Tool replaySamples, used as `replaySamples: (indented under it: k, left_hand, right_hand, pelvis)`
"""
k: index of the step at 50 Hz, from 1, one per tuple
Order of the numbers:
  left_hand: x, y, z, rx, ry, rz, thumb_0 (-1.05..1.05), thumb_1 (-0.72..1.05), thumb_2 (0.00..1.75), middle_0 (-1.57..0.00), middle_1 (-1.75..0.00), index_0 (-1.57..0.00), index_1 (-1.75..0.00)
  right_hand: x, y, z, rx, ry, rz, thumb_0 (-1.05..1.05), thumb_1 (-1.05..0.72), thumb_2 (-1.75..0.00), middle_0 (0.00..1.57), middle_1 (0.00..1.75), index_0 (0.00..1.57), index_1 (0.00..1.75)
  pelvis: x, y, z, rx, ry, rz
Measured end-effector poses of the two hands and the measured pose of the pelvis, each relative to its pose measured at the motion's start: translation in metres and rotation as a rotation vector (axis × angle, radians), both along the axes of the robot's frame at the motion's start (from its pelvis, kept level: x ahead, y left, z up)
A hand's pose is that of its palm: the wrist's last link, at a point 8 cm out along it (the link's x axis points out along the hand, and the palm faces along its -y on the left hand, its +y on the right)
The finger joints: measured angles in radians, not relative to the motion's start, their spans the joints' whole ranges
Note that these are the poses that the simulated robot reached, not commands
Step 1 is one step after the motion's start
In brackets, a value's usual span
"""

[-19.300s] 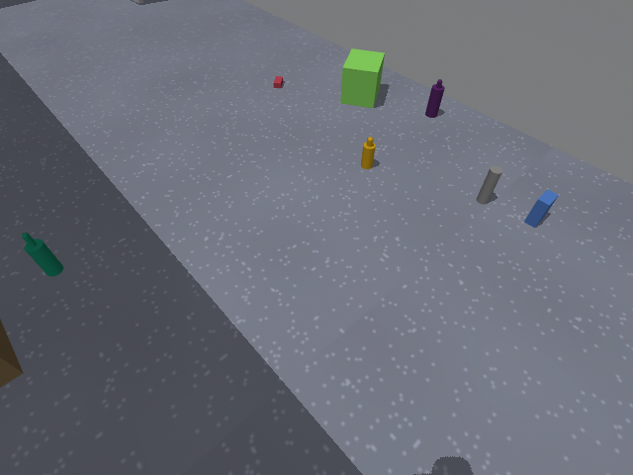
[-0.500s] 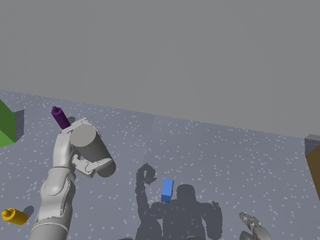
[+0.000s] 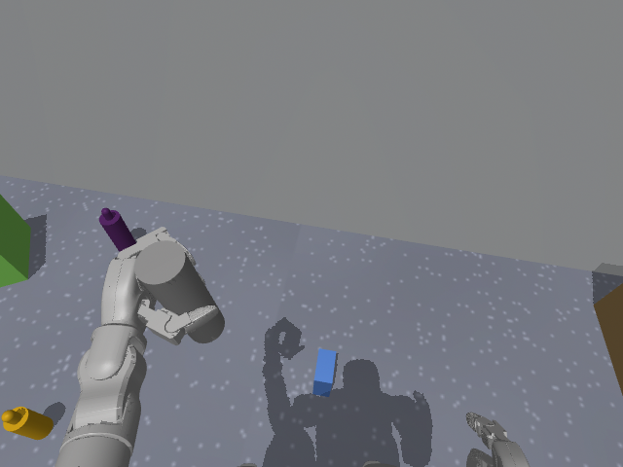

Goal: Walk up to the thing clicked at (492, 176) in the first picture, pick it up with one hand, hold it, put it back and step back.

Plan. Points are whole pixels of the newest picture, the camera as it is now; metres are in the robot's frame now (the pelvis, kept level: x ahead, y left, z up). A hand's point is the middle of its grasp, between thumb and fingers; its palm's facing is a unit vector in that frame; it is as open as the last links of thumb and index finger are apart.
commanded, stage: hold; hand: left
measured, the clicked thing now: (187, 298) +0.31 +0.16 +0.04
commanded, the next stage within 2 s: crouch in 0.80 s
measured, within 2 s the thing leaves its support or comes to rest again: neither
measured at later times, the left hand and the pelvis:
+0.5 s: hand (180, 287) +0.33 +0.17 +0.05, palm faces +0.02 -1.00 -0.02, open 9.0 cm; pelvis +0.00 +0.00 +0.00, yaw +0 degrees
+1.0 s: hand (183, 289) +0.32 +0.16 +0.05, palm faces +0.01 -1.00 -0.02, open 9.0 cm; pelvis -0.01 +0.00 +0.00, yaw +0 degrees
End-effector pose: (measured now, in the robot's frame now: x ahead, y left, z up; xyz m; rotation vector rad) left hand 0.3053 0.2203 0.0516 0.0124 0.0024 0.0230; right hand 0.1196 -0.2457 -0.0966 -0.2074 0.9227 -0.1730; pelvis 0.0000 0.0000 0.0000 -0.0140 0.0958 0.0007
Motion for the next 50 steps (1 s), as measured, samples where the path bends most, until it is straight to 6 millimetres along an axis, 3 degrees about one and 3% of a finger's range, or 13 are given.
replaySamples:
  k: [50]
  left_hand:
    - [-0.0039,-0.0029,-0.0042,0.007,0.014,-0.008,-0.06,-0.48,1.03,-0.91,-1.29,-0.95,-1.31]
  right_hand:
    - [-0.0048,-0.0031,0.0004,-0.001,-0.008,0.004,0.01,-0.91,-0.9,0.2,0.3,0.2,0.3]
  pelvis:
    - [-0.006,-0.002,-0.0009,0.001,-0.001,0.003]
